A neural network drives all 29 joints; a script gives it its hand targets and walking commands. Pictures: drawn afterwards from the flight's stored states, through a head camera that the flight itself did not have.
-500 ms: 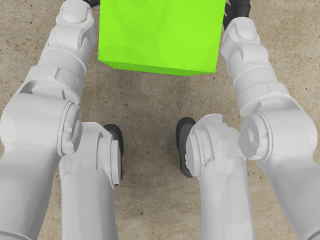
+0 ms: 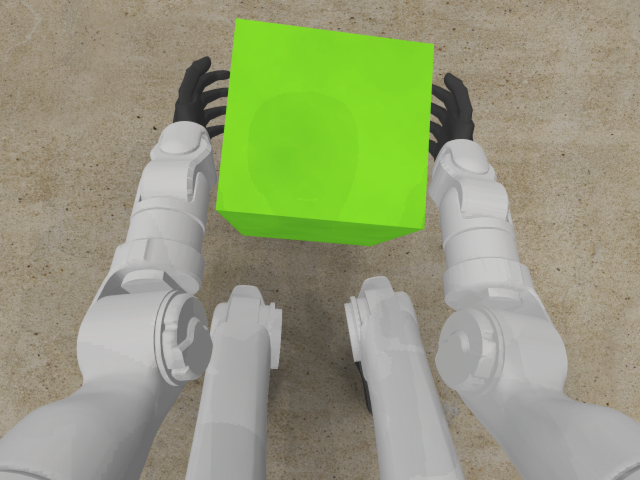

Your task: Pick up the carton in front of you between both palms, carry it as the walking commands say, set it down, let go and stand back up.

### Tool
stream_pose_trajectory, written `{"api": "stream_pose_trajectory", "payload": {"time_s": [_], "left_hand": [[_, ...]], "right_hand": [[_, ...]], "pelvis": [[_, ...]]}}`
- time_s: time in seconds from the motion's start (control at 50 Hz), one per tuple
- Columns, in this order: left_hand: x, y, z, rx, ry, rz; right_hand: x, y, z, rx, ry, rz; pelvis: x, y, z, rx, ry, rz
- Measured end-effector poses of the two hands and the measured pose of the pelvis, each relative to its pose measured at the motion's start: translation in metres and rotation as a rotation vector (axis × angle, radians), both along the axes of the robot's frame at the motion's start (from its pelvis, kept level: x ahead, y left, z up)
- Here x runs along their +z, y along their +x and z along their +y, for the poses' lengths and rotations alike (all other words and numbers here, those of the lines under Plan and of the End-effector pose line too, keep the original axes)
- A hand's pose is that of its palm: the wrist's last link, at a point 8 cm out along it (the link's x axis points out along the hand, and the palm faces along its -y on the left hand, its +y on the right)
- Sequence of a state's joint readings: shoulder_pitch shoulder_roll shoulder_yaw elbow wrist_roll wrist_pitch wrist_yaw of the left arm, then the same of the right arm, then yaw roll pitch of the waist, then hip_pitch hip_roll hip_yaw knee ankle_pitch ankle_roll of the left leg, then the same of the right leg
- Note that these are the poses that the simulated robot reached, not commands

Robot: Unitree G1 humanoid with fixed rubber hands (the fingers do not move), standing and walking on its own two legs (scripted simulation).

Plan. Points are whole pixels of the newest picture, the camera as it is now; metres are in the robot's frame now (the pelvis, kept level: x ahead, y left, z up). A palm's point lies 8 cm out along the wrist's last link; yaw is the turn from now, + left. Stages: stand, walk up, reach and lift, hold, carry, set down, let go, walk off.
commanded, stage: reach and lift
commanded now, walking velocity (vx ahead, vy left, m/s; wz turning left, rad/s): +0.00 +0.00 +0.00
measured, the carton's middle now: (318, 159) +0.49 -0.02 -0.14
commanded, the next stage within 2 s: none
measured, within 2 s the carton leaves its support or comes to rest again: neither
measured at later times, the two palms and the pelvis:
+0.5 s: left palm (136, 91) +0.47 +0.13 +0.08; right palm (524, 99) +0.45 -0.17 +0.08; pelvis +0.04 +0.00 +0.13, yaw +0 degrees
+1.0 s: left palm out of the picture +0.43 +0.14 +0.24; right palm out of the picture +0.42 -0.16 +0.24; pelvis +0.09 +0.00 +0.27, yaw +0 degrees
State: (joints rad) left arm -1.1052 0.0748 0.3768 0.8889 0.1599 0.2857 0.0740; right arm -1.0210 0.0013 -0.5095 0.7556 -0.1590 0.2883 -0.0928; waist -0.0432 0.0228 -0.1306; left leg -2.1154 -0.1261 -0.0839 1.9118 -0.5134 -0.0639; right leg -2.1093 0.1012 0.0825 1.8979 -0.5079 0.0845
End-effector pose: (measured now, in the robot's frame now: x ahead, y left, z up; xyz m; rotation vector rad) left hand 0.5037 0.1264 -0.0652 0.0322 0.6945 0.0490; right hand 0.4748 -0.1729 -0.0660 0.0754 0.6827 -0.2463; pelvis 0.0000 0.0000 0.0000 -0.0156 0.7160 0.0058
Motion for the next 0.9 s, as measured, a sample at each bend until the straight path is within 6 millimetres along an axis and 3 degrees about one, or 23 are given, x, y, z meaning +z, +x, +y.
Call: {"api": "stream_pose_trajectory", "payload": {"time_s": [0.32, 0.9], "left_hand": [[0.084, -0.019, 0.003, 0.032, -0.019, -0.016], [0.275, -0.070, 0.012, 0.078, -0.017, -0.008]], "right_hand": [[0.090, -0.011, 0.003, 0.015, -0.006, -0.018], [0.278, -0.049, 0.010, 0.060, -0.001, -0.010]], "pelvis": [[0.078, 0.023, 0.001, -0.007, 0.006, -0.007], [0.244, 0.083, -0.004, -0.009, 0.016, -0.319]]}}
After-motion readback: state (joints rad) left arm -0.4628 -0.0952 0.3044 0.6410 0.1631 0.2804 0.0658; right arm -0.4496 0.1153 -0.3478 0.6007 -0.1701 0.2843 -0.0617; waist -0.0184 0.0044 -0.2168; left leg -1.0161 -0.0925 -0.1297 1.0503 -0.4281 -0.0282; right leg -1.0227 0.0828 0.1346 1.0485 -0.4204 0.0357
